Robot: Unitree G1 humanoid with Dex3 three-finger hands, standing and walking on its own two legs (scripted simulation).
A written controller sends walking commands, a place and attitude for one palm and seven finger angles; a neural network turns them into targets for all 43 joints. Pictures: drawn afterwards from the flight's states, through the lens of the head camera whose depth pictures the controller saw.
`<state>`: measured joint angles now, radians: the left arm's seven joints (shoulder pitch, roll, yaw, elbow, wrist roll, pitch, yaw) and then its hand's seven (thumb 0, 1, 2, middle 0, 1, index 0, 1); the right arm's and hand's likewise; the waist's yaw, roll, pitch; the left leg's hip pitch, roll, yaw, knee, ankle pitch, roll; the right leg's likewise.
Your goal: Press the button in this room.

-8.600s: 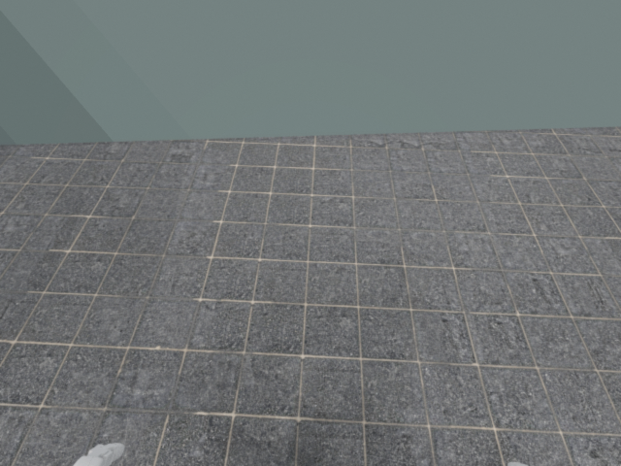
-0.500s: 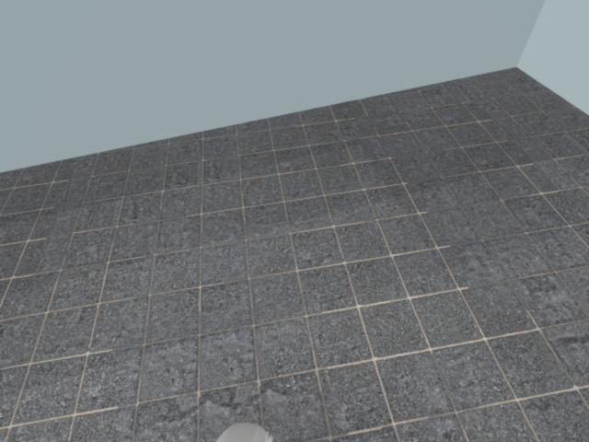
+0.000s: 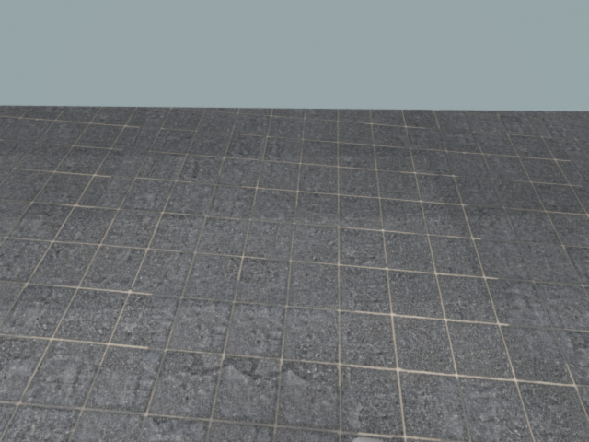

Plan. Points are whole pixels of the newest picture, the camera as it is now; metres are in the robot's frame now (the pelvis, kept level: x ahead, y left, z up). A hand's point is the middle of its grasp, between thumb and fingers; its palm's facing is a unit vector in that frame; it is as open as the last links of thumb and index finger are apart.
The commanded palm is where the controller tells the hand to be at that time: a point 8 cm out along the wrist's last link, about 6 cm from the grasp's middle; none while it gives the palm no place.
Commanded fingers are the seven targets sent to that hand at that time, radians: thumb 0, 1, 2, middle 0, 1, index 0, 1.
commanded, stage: turn or walk to find it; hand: left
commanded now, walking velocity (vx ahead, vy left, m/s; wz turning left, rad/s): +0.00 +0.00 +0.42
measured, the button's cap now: out of the picture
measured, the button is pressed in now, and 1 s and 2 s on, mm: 0 0 0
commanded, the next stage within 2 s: none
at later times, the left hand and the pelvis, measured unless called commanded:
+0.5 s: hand out of the picture -0.04 +0.16 -0.16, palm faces +0.28 -0.93 -0.25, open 7.4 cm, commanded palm none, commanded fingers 0.00 0.90 0.90 -0.20 -0.30 -0.20 -0.30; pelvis -0.04 -0.03 +0.00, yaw +15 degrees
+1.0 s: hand out of the picture -0.07 +0.23 -0.16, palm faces +0.45 -0.86 -0.24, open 7.4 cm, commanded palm none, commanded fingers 0.00 0.90 0.90 -0.20 -0.30 -0.20 -0.30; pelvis -0.08 +0.00 +0.00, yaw +25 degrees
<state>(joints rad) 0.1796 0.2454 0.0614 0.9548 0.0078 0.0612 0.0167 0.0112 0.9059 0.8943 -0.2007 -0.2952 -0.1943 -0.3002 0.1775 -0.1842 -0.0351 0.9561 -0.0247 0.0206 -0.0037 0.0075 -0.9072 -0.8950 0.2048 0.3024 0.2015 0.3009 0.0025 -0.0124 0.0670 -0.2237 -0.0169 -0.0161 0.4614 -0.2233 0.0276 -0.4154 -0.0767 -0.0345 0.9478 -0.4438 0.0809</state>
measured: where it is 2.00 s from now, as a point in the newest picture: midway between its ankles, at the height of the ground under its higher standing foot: outside the picture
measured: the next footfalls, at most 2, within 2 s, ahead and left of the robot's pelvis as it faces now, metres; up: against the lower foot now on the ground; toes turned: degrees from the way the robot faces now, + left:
right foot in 0.14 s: +0.04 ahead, -0.14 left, +0.00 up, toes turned +1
left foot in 0.60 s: -0.06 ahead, +0.11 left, +0.00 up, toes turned +22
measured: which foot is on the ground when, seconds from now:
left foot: down 0.00-0.14, up 0.16-0.58, down 0.60-1.00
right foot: up 0.00-0.12, down 0.14-0.60, up 0.62-1.00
